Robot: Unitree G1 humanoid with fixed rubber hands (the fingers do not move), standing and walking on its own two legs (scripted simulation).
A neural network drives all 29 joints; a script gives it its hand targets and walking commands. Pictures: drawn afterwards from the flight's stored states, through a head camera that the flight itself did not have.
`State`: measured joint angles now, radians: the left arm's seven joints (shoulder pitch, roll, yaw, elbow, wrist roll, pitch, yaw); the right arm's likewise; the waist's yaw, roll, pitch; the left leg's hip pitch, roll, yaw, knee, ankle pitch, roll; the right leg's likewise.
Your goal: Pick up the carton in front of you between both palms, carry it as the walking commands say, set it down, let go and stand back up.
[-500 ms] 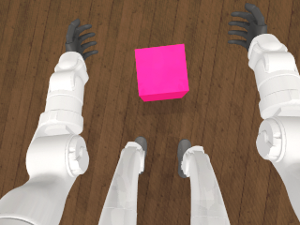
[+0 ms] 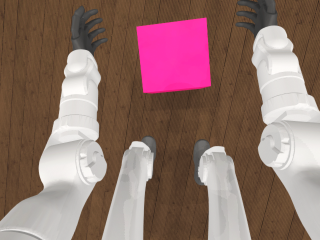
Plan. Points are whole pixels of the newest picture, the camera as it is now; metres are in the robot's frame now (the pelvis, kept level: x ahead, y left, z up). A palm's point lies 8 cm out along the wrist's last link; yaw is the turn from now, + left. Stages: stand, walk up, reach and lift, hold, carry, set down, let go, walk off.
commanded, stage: reach and lift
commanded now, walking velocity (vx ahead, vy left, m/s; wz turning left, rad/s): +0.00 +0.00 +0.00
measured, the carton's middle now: (173, 63) +0.51 +0.02 -0.46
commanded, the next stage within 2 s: none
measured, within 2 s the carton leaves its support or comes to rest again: leaves its support in 1.44 s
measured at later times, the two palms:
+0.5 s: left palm (117, 65) +0.48 +0.20 -0.36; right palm (232, 53) +0.53 -0.16 -0.36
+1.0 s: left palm (122, 67) +0.48 +0.19 -0.38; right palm (224, 55) +0.52 -0.14 -0.38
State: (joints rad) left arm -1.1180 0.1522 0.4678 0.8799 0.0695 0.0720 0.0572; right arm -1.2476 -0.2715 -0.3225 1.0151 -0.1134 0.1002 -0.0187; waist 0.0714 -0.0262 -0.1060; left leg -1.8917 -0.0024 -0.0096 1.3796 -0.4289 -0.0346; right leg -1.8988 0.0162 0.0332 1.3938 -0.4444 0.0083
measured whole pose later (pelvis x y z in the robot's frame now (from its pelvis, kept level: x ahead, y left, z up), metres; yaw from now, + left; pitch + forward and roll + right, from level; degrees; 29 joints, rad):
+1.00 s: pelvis -0.06 +0.00 -0.21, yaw +1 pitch +37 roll +2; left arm -1.49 0.29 0.18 1.15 -0.21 0.05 0.14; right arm -1.61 -0.42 0.01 1.25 0.20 0.07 -0.07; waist 0.07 0.01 0.39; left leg -2.26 -0.03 -0.01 2.17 -0.56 -0.05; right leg -2.27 0.02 0.04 2.20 -0.58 0.02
